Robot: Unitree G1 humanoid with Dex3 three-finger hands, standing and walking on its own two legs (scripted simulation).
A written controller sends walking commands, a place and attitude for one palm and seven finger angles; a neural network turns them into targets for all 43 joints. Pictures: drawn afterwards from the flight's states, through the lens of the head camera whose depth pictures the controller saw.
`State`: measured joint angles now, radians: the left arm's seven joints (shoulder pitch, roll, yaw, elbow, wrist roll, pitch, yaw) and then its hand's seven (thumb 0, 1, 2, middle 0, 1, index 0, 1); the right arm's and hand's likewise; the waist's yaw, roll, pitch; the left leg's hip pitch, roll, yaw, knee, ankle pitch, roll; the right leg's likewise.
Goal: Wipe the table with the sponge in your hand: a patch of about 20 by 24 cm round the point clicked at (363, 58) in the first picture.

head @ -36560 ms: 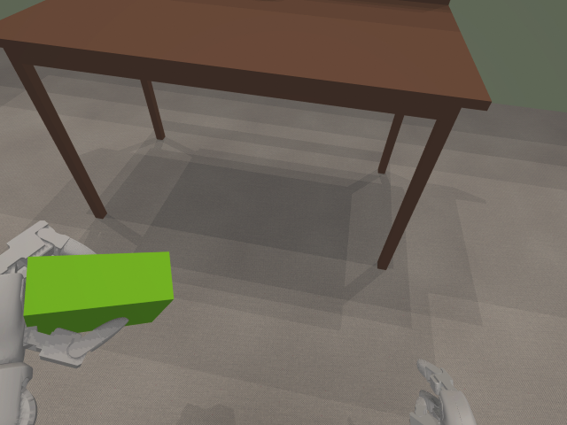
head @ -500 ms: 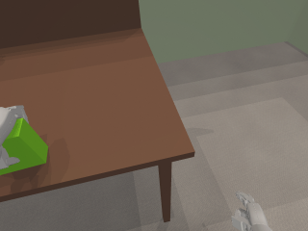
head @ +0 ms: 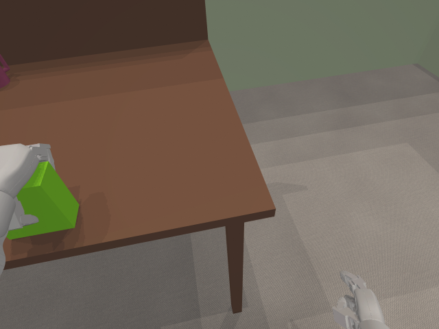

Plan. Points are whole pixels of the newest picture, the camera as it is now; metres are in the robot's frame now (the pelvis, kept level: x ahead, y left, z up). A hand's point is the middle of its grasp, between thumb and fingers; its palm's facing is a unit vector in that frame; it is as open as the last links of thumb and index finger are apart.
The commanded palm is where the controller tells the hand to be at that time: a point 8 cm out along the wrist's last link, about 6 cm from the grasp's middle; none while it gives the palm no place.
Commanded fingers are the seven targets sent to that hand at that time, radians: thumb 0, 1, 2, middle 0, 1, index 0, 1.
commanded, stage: lift the sponge slowly off the table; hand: left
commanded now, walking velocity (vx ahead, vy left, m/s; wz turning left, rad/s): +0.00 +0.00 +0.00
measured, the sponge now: (34, 209) +0.24 +0.37 +0.11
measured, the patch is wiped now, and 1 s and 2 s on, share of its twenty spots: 1.00 1.00 1.00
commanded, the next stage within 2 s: bring the sponge back beside the body in 1.60 s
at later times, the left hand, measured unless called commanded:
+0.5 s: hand (2, 181) +0.24 +0.37 +0.18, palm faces +0.00 +0.05 -1.00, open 9.7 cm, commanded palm +0.22 +0.38 +0.25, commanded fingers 0.00 0.10 1.30 -1.20 -1.60 -1.20 -1.60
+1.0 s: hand out of the picture +0.25 +0.38 +0.22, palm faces +0.08 +0.06 -0.99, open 9.7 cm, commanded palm +0.22 +0.38 +0.28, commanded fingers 0.00 0.10 1.30 -1.20 -1.60 -1.20 -1.60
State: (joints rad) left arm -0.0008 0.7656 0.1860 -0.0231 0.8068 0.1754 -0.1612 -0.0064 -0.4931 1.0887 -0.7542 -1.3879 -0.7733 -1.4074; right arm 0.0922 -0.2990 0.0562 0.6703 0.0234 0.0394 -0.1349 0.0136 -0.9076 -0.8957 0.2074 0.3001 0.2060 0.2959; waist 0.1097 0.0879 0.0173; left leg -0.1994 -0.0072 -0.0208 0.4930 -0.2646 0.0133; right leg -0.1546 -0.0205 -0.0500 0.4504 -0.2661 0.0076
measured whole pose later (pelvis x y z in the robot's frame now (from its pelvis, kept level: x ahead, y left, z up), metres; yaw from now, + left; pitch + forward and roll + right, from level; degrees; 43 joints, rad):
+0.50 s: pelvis +0.00 +0.00 +0.00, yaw +0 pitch -3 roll -1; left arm -0.03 0.84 0.22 -0.01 0.76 0.16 -0.22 -0.01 -0.50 1.09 -0.77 -1.37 -0.79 -1.39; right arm 0.07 -0.30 0.06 0.67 0.03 0.05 -0.13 0.01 -0.91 -0.90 0.21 0.30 0.21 0.30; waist 0.12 0.10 0.03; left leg -0.17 0.00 -0.03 0.48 -0.26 0.01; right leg -0.12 -0.01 -0.06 0.42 -0.26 0.00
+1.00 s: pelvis -0.01 +0.01 +0.00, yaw +0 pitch -3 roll -1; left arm -0.17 0.85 0.18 -0.01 0.76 0.21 -0.24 0.00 -0.50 1.09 -0.77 -1.37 -0.79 -1.39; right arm 0.07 -0.29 0.08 0.67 0.03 0.05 -0.12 0.01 -0.91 -0.90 0.21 0.30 0.21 0.30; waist 0.13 0.10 0.03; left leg -0.18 -0.02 -0.02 0.46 -0.23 0.02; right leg -0.13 -0.03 -0.05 0.41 -0.23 0.02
